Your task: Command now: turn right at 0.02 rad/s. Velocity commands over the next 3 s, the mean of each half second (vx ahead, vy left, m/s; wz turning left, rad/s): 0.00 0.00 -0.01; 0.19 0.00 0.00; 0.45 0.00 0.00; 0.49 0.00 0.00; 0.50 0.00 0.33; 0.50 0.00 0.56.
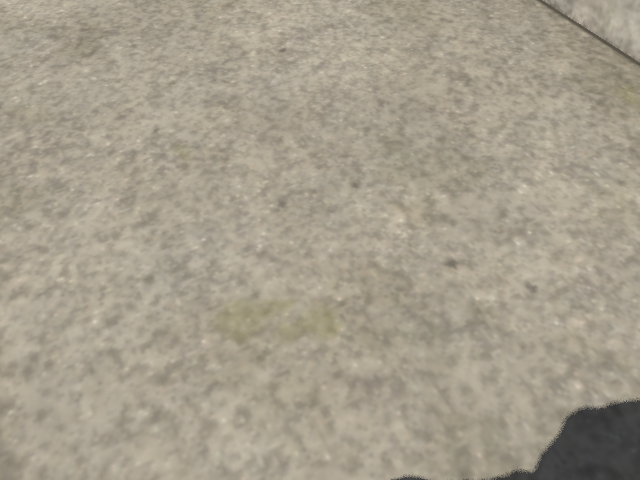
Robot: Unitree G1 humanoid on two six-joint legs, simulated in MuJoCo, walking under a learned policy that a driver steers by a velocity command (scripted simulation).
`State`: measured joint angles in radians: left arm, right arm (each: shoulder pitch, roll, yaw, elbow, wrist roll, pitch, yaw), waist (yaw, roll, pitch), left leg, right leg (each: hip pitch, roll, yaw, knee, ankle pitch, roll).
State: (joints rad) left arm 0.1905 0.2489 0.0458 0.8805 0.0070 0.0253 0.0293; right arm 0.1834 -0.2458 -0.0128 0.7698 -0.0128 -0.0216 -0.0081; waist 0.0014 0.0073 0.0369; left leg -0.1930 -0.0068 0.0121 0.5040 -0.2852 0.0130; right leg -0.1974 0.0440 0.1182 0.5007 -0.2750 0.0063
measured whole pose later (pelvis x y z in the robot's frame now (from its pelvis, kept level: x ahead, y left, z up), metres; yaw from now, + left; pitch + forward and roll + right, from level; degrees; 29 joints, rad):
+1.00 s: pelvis +0.07 -0.04 +0.00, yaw +1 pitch +1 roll +1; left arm 0.18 0.27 0.06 1.07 -0.02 -0.09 0.00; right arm 0.38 -0.31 -0.04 0.96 0.02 -0.03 -0.01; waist -0.01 0.04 -0.02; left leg -0.17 0.02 -0.02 0.61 -0.42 0.02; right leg -0.29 -0.01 -0.04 0.53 -0.25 -0.03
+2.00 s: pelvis +0.63 -0.05 -0.01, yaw +0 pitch +2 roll +2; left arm 0.02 0.25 0.04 0.83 -0.01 -0.11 -0.03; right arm 0.39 -0.28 -0.06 1.00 0.01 -0.05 -0.01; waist -0.06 -0.01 0.03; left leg 0.05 0.00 0.05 0.41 -0.45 0.00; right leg -0.49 -0.03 -0.03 0.51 -0.05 -0.06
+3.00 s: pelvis +1.19 +0.05 +0.00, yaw +30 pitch +3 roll +0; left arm 0.00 0.27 0.05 0.73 -0.01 -0.12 -0.02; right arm 0.36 -0.28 -0.09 0.79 0.02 -0.04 -0.02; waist -0.09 -0.04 0.02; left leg -0.07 -0.11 -0.20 0.43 -0.39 0.07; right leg -0.53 -0.01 0.07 0.47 0.00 0.03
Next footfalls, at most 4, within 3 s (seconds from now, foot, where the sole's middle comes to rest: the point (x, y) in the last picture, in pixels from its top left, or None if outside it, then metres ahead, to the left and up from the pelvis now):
0.98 right None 0.13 -0.14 -0.77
1.46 left None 0.50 0.08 -0.77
1.98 right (401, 357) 0.80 -0.15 -0.77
2.54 left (295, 266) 1.08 0.10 -0.77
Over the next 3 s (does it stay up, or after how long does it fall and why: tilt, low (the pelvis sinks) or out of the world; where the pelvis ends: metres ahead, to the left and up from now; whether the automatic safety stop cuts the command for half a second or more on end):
stays up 1.19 0.05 0.00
